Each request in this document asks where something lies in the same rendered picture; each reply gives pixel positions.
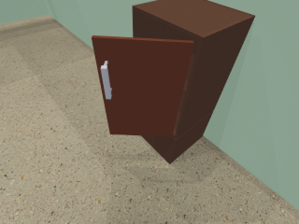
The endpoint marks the cupboard door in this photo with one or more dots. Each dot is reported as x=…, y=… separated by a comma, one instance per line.
x=147, y=78

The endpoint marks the handle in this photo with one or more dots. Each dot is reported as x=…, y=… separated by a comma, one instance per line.
x=106, y=82

